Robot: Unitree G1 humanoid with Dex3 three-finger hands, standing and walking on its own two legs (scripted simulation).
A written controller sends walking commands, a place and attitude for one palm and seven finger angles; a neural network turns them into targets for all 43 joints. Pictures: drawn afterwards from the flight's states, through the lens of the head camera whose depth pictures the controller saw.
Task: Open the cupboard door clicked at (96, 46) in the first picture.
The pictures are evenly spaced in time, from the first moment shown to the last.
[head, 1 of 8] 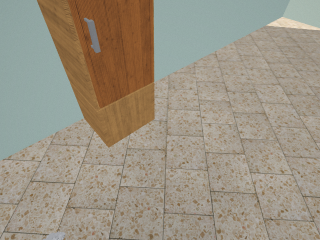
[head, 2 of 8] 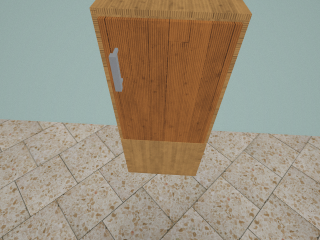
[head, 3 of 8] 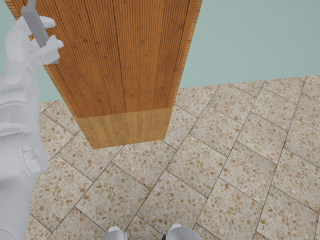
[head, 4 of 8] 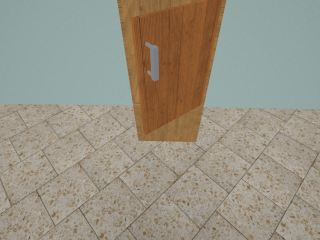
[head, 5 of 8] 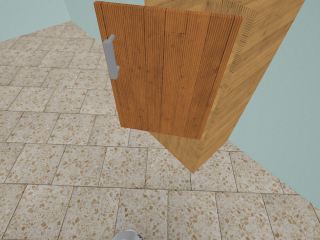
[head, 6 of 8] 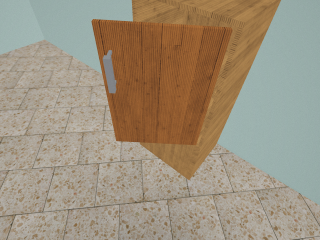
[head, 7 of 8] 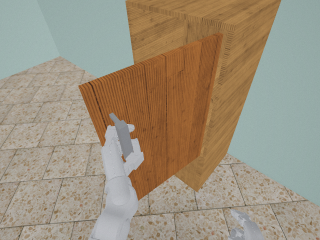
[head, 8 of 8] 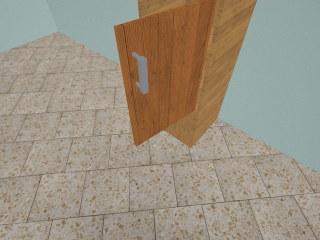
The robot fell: no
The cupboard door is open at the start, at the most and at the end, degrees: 0 79 78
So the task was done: yes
